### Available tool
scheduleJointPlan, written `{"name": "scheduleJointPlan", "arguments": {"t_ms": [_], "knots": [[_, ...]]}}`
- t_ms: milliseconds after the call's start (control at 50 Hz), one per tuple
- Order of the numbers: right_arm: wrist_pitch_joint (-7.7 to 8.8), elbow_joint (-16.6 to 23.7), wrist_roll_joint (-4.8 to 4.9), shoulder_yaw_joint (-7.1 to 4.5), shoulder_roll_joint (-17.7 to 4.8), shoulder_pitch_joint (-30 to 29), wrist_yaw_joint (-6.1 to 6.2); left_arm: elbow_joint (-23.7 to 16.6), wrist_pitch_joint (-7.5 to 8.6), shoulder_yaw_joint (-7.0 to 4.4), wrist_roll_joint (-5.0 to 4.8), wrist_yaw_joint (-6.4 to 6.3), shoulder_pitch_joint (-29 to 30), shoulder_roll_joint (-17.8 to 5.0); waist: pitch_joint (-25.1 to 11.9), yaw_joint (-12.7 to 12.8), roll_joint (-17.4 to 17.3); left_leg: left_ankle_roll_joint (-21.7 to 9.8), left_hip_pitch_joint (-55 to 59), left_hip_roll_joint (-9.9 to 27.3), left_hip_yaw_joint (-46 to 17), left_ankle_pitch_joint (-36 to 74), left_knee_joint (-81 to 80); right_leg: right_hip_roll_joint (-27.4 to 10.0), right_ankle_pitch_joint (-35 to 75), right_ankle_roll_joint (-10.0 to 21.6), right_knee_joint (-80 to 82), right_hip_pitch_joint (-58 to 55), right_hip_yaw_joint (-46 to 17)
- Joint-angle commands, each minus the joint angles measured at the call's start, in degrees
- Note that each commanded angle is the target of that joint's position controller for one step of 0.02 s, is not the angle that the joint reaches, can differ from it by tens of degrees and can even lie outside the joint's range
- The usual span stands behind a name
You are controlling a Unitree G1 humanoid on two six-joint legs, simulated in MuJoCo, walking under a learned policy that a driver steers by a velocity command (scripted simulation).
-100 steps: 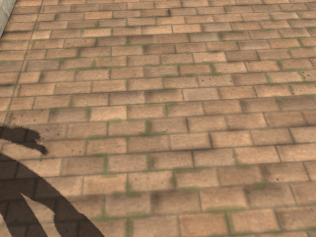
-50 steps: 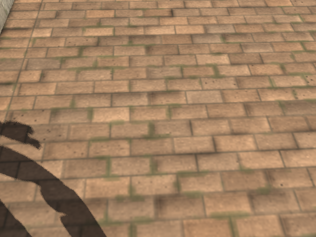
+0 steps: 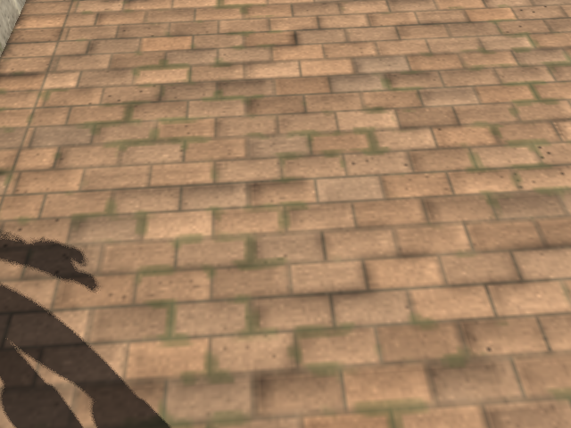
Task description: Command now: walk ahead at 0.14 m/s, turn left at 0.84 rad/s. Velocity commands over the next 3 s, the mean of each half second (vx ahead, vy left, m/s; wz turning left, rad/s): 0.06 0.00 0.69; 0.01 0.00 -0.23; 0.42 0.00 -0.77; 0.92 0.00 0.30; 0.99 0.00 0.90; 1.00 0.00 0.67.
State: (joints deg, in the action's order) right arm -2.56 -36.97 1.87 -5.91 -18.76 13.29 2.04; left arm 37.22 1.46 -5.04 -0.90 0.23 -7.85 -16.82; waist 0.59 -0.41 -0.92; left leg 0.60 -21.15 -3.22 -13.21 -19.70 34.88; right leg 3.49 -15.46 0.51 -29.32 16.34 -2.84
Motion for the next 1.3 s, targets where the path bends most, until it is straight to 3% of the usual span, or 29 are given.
{"name": "scheduleJointPlan", "arguments": {"t_ms": [20,40,80,140,260,380,420,440,460,480,500,560,680,780,800,820,840,860,880,920,1000,1100,1120,1140,1160,1180,1200,1240,1300], "knots": [[1.99,8.95,-0.84,-0.66,-3.90,-3.16,-0.24,-2.48,1.19,-3.19,4.14,-0.23,-5.76,-12.94,-2.61,0.89,13.40,0.20,-24.93,1.34,1.37,-14.94,21.17,-29.40,-1.25,12.30,16.82,-14.13,-34.42],[2.00,7.99,-0.94,-1.87,-8.06,-3.25,-0.45,-3.84,1.72,-2.40,3.68,-0.62,-1.25,-9.68,0.51,-0.72,9.53,1.17,-23.34,4.95,2.63,-10.28,26.90,-27.21,0.26,13.02,16.74,-10.28,-28.52],[0.89,5.10,-0.80,-2.64,-8.83,-0.97,-0.57,-4.56,1.52,-1.06,1.90,-1.84,3.10,-5.40,1.85,-1.36,7.21,3.51,-22.80,6.69,5.62,-2.23,31.99,-19.16,3.42,9.07,16.06,-9.23,-13.64],[0.60,6.20,-0.27,-1.39,-5.00,-3.22,-1.70,-3.06,0.97,-0.90,2.05,-3.30,0.19,-5.91,1.09,0.72,7.50,5.49,-22.47,8.34,10.02,4.68,33.65,-16.19,21.25,8.91,14.58,-10.08,-1.22],[0.68,9.52,-0.77,0.81,-1.01,-10.70,-3.55,-0.55,-1.04,-1.97,1.52,-2.88,-4.38,-9.93,-1.11,4.30,6.01,5.43,-19.34,8.84,13.45,5.28,18.50,-19.49,30.87,11.67,12.06,-16.61,4.67],[0.22,9.54,-0.67,0.35,-2.12,-10.86,-4.21,1.05,-1.03,-2.44,-1.38,-0.83,-3.37,-12.00,-3.60,2.35,8.29,0.36,-6.22,3.39,17.19,1.77,1.29,-20.51,42.43,9.97,3.87,-18.11,7.46],[0.44,7.22,-1.23,-1.07,-5.02,-3.28,-3.74,2.41,-0.42,-1.71,-2.29,-0.84,-3.71,-10.52,-7.95,-2.40,6.25,-3.89,10.20,0.65,17.18,16.83,-14.08,-16.82,44.22,5.55,-8.74,-13.34,11.60],[0.50,6.79,-1.59,-2.14,-9.91,1.66,-2.55,1.58,0.28,-0.50,0.00,-0.91,-5.09,-7.88,-13.27,-3.53,-0.44,-7.55,27.60,9.78,5.99,41.35,-11.13,-13.73,24.55,1.22,-19.85,0.86,12.59],[1.09,8.40,-3.30,-1.73,-13.63,-0.42,-1.53,-0.65,0.79,1.75,3.44,-0.61,-6.10,-2.95,-18.39,-0.46,-13.83,-20.45,37.81,27.30,-14.31,69.26,-6.10,-6.14,-25.05,-3.47,-36.88,17.83,9.96],[1.60,7.69,-3.04,-0.16,-8.42,0.81,-1.79,1.65,0.39,0.49,2.11,-0.24,-6.33,-7.63,-23.68,-3.44,-5.79,-25.29,33.76,29.12,-11.82,68.43,-6.79,-6.92,-26.69,-5.30,-43.25,16.66,0.60],[2.02,6.38,-2.54,0.35,-6.70,-1.74,-2.26,0.90,-0.20,0.24,0.08,-0.18,-4.59,-8.53,-18.69,-2.45,-6.04,-23.00,28.64,25.39,-6.45,56.48,-8.71,-8.46,-23.46,-5.42,-42.34,18.03,-0.04],[2.42,5.49,-1.62,0.86,-5.05,-9.86,-2.19,1.99,-2.06,0.09,0.91,-1.91,-3.55,-8.13,-7.35,1.19,-4.72,-15.20,12.29,16.19,2.07,41.51,-12.92,-8.33,-13.50,-5.88,-32.37,12.55,1.58],[2.92,1.80,-3.28,2.33,-0.79,-10.35,-1.68,3.50,-2.80,2.05,0.95,-1.78,-6.28,-3.23,-8.58,1.27,-7.52,-14.02,7.82,14.91,6.45,28.63,-14.42,-7.79,-4.54,-5.72,-13.37,-0.60,2.32],[1.58,-0.27,-1.86,0.46,-6.41,-8.49,-0.19,0.12,-2.83,0.51,0.69,-0.82,-3.31,-8.16,-1.88,0.98,-6.61,-9.40,5.62,15.55,5.90,6.99,-11.17,-5.70,3.18,-0.38,-5.31,-0.10,4.71],[1.56,-0.66,-1.92,0.46,-5.36,-7.02,0.25,-0.80,-2.71,0.02,0.79,-0.86,-3.08,-9.90,-0.60,0.29,-1.48,-6.24,4.13,13.04,8.66,2.68,-6.15,-8.37,15.19,2.07,-1.91,-0.25,0.01],[1.71,0.26,-2.96,0.64,-3.34,-5.63,0.57,-1.22,-2.56,-1.03,0.45,-1.32,-2.97,-13.31,-0.10,-2.20,10.65,-1.34,0.15,5.44,16.51,-1.78,2.63,-14.21,21.39,7.43,2.77,-0.34,-10.55],[1.76,2.15,-2.90,0.84,-2.59,-11.96,1.06,-1.38,-2.21,-1.64,0.75,-1.29,-5.80,-14.60,0.93,2.34,17.07,1.53,-6.12,-1.84,17.78,-5.88,13.59,-20.31,18.35,15.29,10.54,-1.36,-24.53],[1.92,3.89,-2.39,0.75,-2.28,-16.05,1.12,-0.75,-1.29,-1.43,2.19,-1.24,-9.61,-13.85,0.24,5.16,17.80,1.52,-13.09,-2.15,11.25,-17.83,25.92,-23.37,19.03,19.07,13.97,-5.31,-30.99],[1.93,3.38,-1.89,0.43,-2.14,-13.94,0.83,-0.91,-0.46,-1.43,2.21,-1.37,-8.12,-13.03,-1.16,3.25,13.68,1.18,-14.61,-0.70,7.62,-16.92,31.66,-21.75,19.14,17.72,12.36,-7.14,-28.30],[2.00,2.37,-1.91,0.04,-2.77,-10.54,0.52,-2.59,-0.45,-1.48,-0.07,-1.90,-2.29,-11.17,-2.48,-0.07,7.93,1.34,-14.55,1.16,6.55,-9.93,27.67,-17.26,21.66,12.41,9.15,-8.29,-21.48],[3.39,2.43,-1.50,0.92,0.38,-11.43,-0.69,-3.99,-3.10,-2.22,-0.52,-3.17,-2.19,-10.63,-7.22,0.86,9.14,3.24,-7.04,-1.16,8.20,-4.43,11.64,-12.88,23.22,10.33,6.55,-9.91,-20.19],[4.08,0.21,-0.71,-0.39,-2.52,-4.34,-2.05,-6.28,-4.29,-3.06,-1.50,-2.72,0.71,-11.17,-7.57,-1.31,12.09,2.38,7.01,-2.46,9.09,4.71,-10.34,-10.14,14.70,7.95,5.58,-3.83,-25.98],[4.10,-0.96,-0.54,-1.12,-3.93,-0.82,-1.90,-6.42,-4.36,-2.65,-1.89,-2.80,0.46,-9.79,-9.29,-2.43,9.76,0.99,15.52,0.39,8.52,7.67,-15.71,-7.49,-0.75,5.69,4.00,2.37,-24.31],[3.79,-0.76,-0.64,-2.16,-7.67,1.54,-1.35,-5.75,-4.45,-1.73,-1.26,-2.52,-3.74,-6.19,-10.74,-1.54,-1.42,-3.50,25.89,13.05,-4.30,-4.53,-18.28,-1.46,-21.06,2.47,-8.43,14.47,-17.01],[3.98,-0.32,-2.86,-2.51,-11.53,1.55,-1.79,-7.54,-3.46,-1.60,-1.05,-2.15,-4.03,-5.72,-6.17,-0.68,-13.23,-10.08,22.99,24.35,-23.10,-21.74,-25.32,3.04,-18.12,0.81,-23.31,28.36,-9.64],[5.23,1.24,-3.93,-2.22,-10.79,-2.80,-1.83,-8.72,-2.35,-2.05,-1.13,-1.84,-1.93,-8.94,-1.50,0.75,-13.49,-12.69,18.26,27.25,-26.83,-29.67,-27.47,-3.70,-12.69,0.61,-31.09,32.77,-8.55],[6.00,2.20,-2.77,-1.34,-7.52,-6.16,-1.12,-7.63,-2.08,-2.65,-0.78,-1.58,-1.65,-11.44,1.08,1.02,-10.13,-10.88,17.11,23.89,-19.74,-26.94,-27.57,-5.41,-7.41,-0.26,-34.52,34.08,-6.72],[6.79,2.25,-1.42,-0.53,-5.57,-5.72,-0.08,-5.91,-1.73,-2.40,0.18,-1.11,-3.50,-9.98,0.07,0.56,-6.16,-7.10,18.54,19.07,-8.79,-18.65,-26.24,-6.99,-1.16,-2.19,-41.24,34.34,-3.67],[7.98,0.65,-2.26,-0.09,-5.76,0.79,-0.25,-7.20,-1.02,-1.16,-0.82,-0.38,-2.03,-6.97,0.93,-2.03,-5.13,-6.47,18.86,17.41,-0.09,-13.97,-26.39,-9.07,4.51,-3.07,-46.98,37.40,-1.25]]}}
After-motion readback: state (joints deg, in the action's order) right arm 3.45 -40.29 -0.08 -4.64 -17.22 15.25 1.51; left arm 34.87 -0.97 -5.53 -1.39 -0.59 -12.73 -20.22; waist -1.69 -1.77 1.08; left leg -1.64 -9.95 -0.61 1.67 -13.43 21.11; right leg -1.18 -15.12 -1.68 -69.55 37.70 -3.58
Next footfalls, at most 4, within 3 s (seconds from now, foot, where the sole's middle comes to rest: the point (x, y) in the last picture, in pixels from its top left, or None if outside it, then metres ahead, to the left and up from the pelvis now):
0.44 left None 0.10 0.16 -0.77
0.78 right None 0.16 -0.08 -0.77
1.14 left None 0.13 0.16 -0.77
1.64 right None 0.31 -0.21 -0.77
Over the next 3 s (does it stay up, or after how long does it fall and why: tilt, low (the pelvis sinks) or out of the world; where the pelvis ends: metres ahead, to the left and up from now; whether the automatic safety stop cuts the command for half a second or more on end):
stays up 1.31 0.04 -0.02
